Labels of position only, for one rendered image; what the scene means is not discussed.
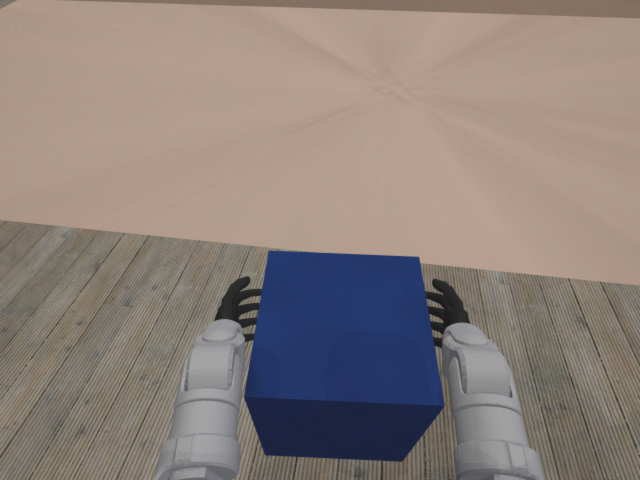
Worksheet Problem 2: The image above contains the right robot forearm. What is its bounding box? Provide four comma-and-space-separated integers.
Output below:
442, 323, 545, 480

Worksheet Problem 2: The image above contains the carton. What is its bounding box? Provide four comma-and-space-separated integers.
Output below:
244, 251, 445, 462

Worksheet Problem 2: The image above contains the robot right hand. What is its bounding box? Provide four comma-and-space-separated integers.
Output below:
425, 279, 470, 349

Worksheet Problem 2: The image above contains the robot left hand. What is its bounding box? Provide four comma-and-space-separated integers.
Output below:
214, 276, 262, 342

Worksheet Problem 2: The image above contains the left robot forearm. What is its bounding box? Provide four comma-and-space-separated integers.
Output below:
153, 319, 245, 480

